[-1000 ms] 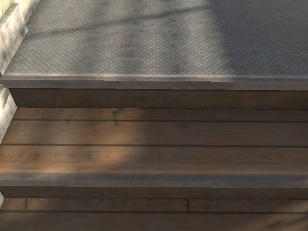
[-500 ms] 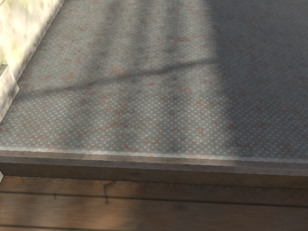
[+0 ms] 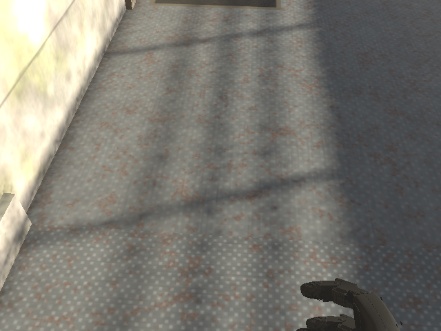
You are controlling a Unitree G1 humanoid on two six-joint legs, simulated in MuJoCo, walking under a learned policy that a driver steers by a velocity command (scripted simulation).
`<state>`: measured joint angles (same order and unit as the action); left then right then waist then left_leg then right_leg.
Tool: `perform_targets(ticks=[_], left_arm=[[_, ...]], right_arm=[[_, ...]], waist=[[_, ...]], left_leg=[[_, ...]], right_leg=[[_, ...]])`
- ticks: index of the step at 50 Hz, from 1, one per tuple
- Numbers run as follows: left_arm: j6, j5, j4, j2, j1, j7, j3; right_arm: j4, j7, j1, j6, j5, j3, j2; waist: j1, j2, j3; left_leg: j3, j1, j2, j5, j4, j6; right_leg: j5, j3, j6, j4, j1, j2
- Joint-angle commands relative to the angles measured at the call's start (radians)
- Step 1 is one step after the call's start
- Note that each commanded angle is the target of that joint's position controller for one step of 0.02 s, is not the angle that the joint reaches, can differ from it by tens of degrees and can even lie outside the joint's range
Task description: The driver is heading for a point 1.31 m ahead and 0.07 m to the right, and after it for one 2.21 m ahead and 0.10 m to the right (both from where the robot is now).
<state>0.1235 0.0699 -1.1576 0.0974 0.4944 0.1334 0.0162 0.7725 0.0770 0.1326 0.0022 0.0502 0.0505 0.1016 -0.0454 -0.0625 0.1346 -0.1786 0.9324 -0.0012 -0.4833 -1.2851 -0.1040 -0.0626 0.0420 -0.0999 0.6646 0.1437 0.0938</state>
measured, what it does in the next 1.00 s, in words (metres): climbs: right foot 0.17 m higher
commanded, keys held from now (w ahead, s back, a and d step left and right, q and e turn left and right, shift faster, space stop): w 1.00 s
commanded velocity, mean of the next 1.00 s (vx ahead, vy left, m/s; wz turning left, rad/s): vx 0.50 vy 0.00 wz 0.00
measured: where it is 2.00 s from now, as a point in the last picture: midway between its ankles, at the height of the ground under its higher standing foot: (246, 133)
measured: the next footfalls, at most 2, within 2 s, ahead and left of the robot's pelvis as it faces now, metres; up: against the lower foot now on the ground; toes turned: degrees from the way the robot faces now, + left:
right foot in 0.50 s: +0.48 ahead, -0.13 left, +0.17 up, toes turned -5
left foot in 1.14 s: +0.79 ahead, +0.10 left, +0.17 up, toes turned +3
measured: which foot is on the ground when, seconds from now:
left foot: down 0.00-0.58, up 0.60-1.00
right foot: up 0.00-0.48, down 0.50-1.00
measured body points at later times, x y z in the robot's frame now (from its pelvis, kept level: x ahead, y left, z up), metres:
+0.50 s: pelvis +0.27 -0.02 +0.14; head +0.27 -0.02 +0.59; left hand +0.56 +0.11 +0.08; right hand +0.14 -0.15 -0.01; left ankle +0.10 +0.08 -0.61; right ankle +0.44 -0.13 -0.43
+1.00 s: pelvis +0.53 -0.05 +0.30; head +0.54 -0.05 +0.75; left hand +0.50 +0.15 +0.15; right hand +0.77 -0.24 +0.21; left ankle +0.73 +0.11 -0.35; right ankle +0.44 -0.13 -0.44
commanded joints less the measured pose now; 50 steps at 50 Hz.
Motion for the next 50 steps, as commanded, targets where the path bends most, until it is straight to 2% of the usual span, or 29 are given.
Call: perform_targets(ticks=[1, 2, 4, 5, 6, 8, 10, 11, 15, 17, 18, 20, 22, 25, 26, 27, 28, 29, 30, 31, 32, 33, 35, 36, 38, 40, 41, 45, 50], left_arm=[[-0.011, -0.042, 0.020, 0.093, -0.028, 0.000, -0.057], [0.002, -0.052, 0.028, 0.080, -0.071, -0.030, -0.066], [0.009, -0.076, 0.109, 0.045, -0.181, -0.076, -0.050], [-0.006, -0.082, 0.124, 0.033, -0.195, -0.071, -0.043], [-0.026, -0.076, 0.131, 0.023, -0.191, -0.076, -0.035], [-0.046, -0.058, 0.141, 0.009, -0.201, -0.061, -0.019], [-0.058, -0.031, 0.150, 0.041, -0.239, -0.047, -0.012], [-0.060, -0.032, 0.172, 0.040, -0.308, -0.041, 0.000], [-0.071, -0.049, 0.330, 0.042, -0.573, -0.077, 0.040], [-0.084, -0.048, 0.409, 0.083, -0.699, -0.093, 0.043], [-0.096, -0.042, 0.423, 0.081, -0.720, -0.097, 0.043], [-0.144, -0.009, 0.481, 0.040, -0.888, -0.073, 0.054], [-0.144, -0.006, 0.457, 0.021, -0.793, -0.045, 0.045], [-0.115, -0.027, 0.468, 0.085, -0.767, -0.028, 0.013], [-0.104, -0.018, 0.438, 0.087, -0.642, -0.030, 0.007], [-0.095, -0.044, 0.408, 0.108, -0.539, -0.041, 0.005], [-0.103, -0.045, 0.367, 0.153, -0.409, -0.051, -0.016], [-0.108, -0.029, 0.305, 0.214, -0.256, -0.068, -0.035], [-0.099, 0.016, 0.234, 0.274, -0.079, -0.080, -0.055], [-0.079, 0.024, 0.214, 0.277, -0.013, -0.104, -0.067], [-0.061, 0.002, 0.191, 0.245, -0.087, -0.107, -0.060], [-0.051, -0.015, 0.164, 0.196, -0.166, -0.097, -0.054], [-0.050, -0.011, 0.128, 0.079, -0.277, -0.087, -0.022], [-0.042, 0.013, 0.122, 0.055, -0.321, -0.083, -0.014], [-0.021, 0.002, 0.153, 0.061, -0.398, -0.088, -0.025], [0.003, -0.003, 0.177, 0.048, -0.386, -0.103, -0.014], [0.008, 0.005, 0.178, 0.058, -0.348, -0.109, -0.012], [0.016, 0.007, 0.137, 0.134, -0.078, -0.102, -0.034], [0.032, -0.025, 0.110, 0.148, -0.012, -0.067, -0.044]], right_arm=[[0.182, -0.048, -0.606, 0.031, 0.036, -0.104, 0.274], [0.214, -0.051, -0.518, 0.046, 0.016, -0.105, 0.240], [0.249, -0.027, -0.390, 0.053, -0.002, -0.071, 0.099], [0.264, -0.015, -0.345, 0.042, -0.001, -0.051, 0.044], [0.291, -0.004, -0.342, 0.048, 0.029, -0.037, 0.025], [0.291, -0.003, -0.322, 0.068, 0.029, -0.042, 0.021], [0.294, -0.016, -0.352, 0.095, 0.031, -0.028, 0.003], [0.337, -0.027, -0.442, 0.092, 0.051, -0.022, 0.003], [0.428, -0.038, -0.673, 0.094, 0.088, 0.002, 0.015], [0.465, -0.025, -0.793, 0.097, 0.112, 0.003, 0.047], [0.477, -0.019, -0.836, 0.101, 0.102, 0.006, 0.040], [0.439, 0.015, -0.806, 0.104, 0.046, 0.012, 0.038], [0.370, 0.027, -0.728, 0.125, 0.007, 0.016, 0.057], [0.370, 0.033, -0.756, 0.138, 0.001, -0.031, 0.205], [0.359, 0.029, -0.723, 0.141, 0.001, -0.054, 0.245], [0.366, 0.031, -0.818, 0.154, 0.022, -0.057, 0.192], [0.361, 0.036, -0.781, 0.154, 0.025, -0.062, 0.189], [0.339, 0.050, -0.729, 0.141, 0.031, -0.060, 0.131], [0.331, 0.059, -0.633, 0.126, 0.024, -0.065, 0.069], [0.305, 0.049, -0.577, 0.112, -0.006, -0.084, 0.104], [0.294, 0.029, -0.545, 0.122, -0.020, -0.095, 0.103], [0.265, 0.013, -0.519, 0.134, -0.030, -0.084, 0.072], [0.196, -0.013, -0.435, 0.129, -0.032, -0.055, 0.040], [0.192, -0.023, -0.438, 0.118, -0.023, -0.056, 0.056], [0.182, -0.018, -0.408, 0.106, -0.010, -0.058, 0.066], [0.172, -0.005, -0.359, 0.109, 0.018, -0.072, 0.102], [0.138, -0.002, -0.307, 0.114, 0.026, -0.076, 0.124], [0.064, -0.003, -0.127, 0.107, 0.013, -0.068, 0.091], [-0.005, -0.011, 0.014, 0.053, 0.007, -0.098, 0.120]], waist=[[0.227, 0.220, 0.059], [0.166, 0.187, -0.037], [0.065, 0.072, -0.009], [0.030, 0.049, 0.002], [-0.017, 0.030, -0.009], [-0.053, 0.041, -0.028], [-0.055, 0.094, -0.065], [-0.011, 0.129, -0.073], [0.065, 0.093, -0.098], [0.123, 0.073, -0.119], [0.132, 0.102, -0.132], [0.145, 0.145, -0.156], [0.085, 0.174, -0.147], [0.018, 0.233, -0.083], [-0.021, 0.256, -0.008], [0.016, 0.174, 0.154], [-0.052, 0.112, 0.167], [-0.104, 0.017, 0.170], [-0.141, -0.130, 0.142], [-0.151, -0.147, 0.112], [-0.094, -0.102, 0.009], [-0.030, -0.007, -0.013], [0.062, 0.133, 0.009], [0.112, 0.164, 0.005], [0.154, 0.111, -0.015], [0.152, 0.028, -0.047], [0.133, 0.039, -0.044], [0.012, 0.009, -0.055], [-0.001, -0.027, -0.155]], left_leg=[[0.982, -0.720, 0.244, -0.273, 0.846, -0.187], [0.870, -0.589, 0.249, -0.157, 0.839, -0.148], [0.733, -0.568, 0.267, 0.290, 0.811, -0.091], [0.654, -0.545, 0.262, 0.328, 0.829, -0.069], [0.549, -0.533, 0.244, 0.432, 0.824, -0.042], [0.317, -0.508, 0.165, 0.365, 0.871, -0.035], [0.231, -0.452, 0.110, 0.269, 0.932, -0.072], [0.269, -0.490, 0.125, 0.246, 0.965, -0.127], [0.297, -0.716, 0.171, 0.283, 1.005, -0.112], [0.331, -0.828, 0.213, 0.306, 1.056, -0.136], [0.341, -0.869, 0.229, 0.349, 1.072, -0.158], [0.302, -0.728, 0.284, 0.476, 1.229, -0.183], [0.186, -0.626, 0.261, 0.726, 1.210, -0.158], [0.144, -0.900, 0.274, 1.558, 1.074, -0.146], [0.115, -0.966, 0.278, 1.756, 0.969, -0.103], [0.152, -0.736, 0.234, 1.757, 0.847, -0.057], [0.178, -0.567, 0.172, 1.554, 0.694, -0.050], [0.228, -0.364, 0.082, 1.206, 0.518, -0.055], [0.312, -0.194, -0.039, 0.452, 0.096, -0.004], [0.476, -0.124, -0.058, 0.453, -0.343, -0.019], [0.518, -0.068, -0.059, 0.513, -0.515, -0.034], [0.507, -0.015, -0.078, 0.500, -0.587, -0.050], [0.510, 0.077, -0.054, 0.486, -0.669, -0.096], [0.485, 0.096, -0.024, 0.514, -0.590, -0.089], [0.396, 0.051, 0.028, 0.446, -0.431, -0.077], [0.295, -0.042, 0.058, 0.474, -0.313, -0.039], [0.284, -0.033, 0.081, 0.489, -0.230, -0.016], [0.206, 0.011, 0.117, 0.649, 0.190, 0.067], [0.176, -0.096, 0.093, 0.615, 0.523, 0.061]], right_leg=[[0.095, 0.283, -0.028, 0.976, 0.708, -0.127], [0.130, 0.276, -0.027, 1.102, 0.743, -0.118], [0.139, 0.285, -0.091, 1.279, 0.857, -0.152], [0.145, 0.275, -0.134, 1.354, 0.925, -0.143], [0.190, 0.264, -0.159, 1.359, 0.996, -0.129], [0.120, 0.178, -0.174, 1.332, 1.043, -0.076], [0.088, 0.076, -0.162, 1.388, 1.066, -0.052], [0.012, 0.033, -0.169, 1.582, 1.158, -0.060], [-0.012, -0.002, -0.196, 1.462, 1.400, 0.008], [0.060, -0.032, -0.135, 1.150, 1.433, 0.050], [0.087, -0.054, -0.111, 1.091, 1.452, 0.055], [-0.120, -0.152, -0.086, 0.885, 1.196, 0.055], [-0.172, -0.197, -0.079, 0.852, 0.873, -0.005], [-0.383, -0.235, -0.094, 0.596, 0.695, -0.127], [-0.272, -0.193, -0.109, 0.572, 0.589, -0.122], [-0.124, -0.055, -0.150, 0.607, 0.230, -0.090], [-0.278, 0.097, -0.161, 0.442, 0.076, -0.074], [-0.464, 0.271, -0.182, 0.234, -0.097, -0.034], [-0.543, 0.618, -0.240, -0.074, -0.082, 0.100], [-0.695, 0.768, -0.206, -0.190, 0.047, 0.138], [-0.634, 0.694, -0.143, -0.205, 0.176, 0.137], [-0.387, 0.600, -0.134, -0.175, 0.212, 0.149], [-0.072, 0.471, -0.072, -0.154, 0.241, 0.177], [0.021, 0.367, -0.054, -0.172, 0.278, 0.166], [-0.026, 0.122, -0.037, -0.249, 0.332, 0.075], [0.010, 0.005, -0.052, -0.338, 0.385, 0.004], [0.087, -0.010, -0.054, -0.351, 0.368, 0.014], [0.349, -0.016, -0.094, -0.369, 0.073, 0.064], [0.338, 0.024, -0.133, -0.439, -0.086, 0.148]])
Velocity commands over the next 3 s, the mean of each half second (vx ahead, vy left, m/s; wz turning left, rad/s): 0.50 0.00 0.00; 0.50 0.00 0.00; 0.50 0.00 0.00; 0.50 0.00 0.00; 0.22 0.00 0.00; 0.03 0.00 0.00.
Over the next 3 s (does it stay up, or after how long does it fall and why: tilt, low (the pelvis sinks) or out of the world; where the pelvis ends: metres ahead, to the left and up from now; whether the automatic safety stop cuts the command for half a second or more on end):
stays up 1.26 -0.03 0.29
